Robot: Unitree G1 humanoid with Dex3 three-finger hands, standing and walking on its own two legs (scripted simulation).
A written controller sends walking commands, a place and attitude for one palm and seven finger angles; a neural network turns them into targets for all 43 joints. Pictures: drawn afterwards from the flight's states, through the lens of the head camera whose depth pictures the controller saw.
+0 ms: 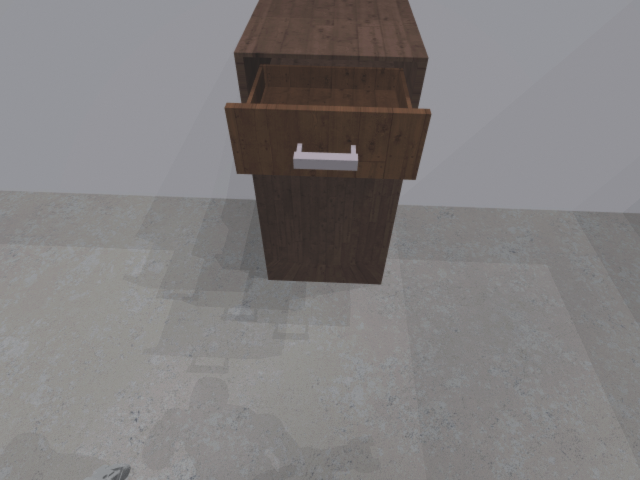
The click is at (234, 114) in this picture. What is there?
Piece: drawer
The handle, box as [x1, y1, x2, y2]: [293, 143, 357, 170]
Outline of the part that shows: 293,156 294,168 356,170 357,168 357,154 355,153 355,145 351,145 350,153 302,152 301,143 297,143 297,149 294,152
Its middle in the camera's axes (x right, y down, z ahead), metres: +0.01 -0.17 +0.78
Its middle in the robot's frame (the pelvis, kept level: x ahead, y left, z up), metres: +0.70 +0.03 +0.02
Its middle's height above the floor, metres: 0.79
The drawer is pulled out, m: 0.23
